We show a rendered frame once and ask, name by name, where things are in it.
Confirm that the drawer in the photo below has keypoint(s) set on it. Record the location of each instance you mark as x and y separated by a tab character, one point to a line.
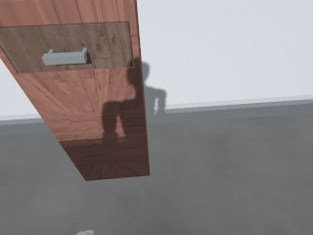
109	45

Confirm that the cabinet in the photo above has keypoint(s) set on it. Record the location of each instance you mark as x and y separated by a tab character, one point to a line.
97	115

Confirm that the handle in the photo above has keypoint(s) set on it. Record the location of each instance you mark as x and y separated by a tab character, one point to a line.
66	58

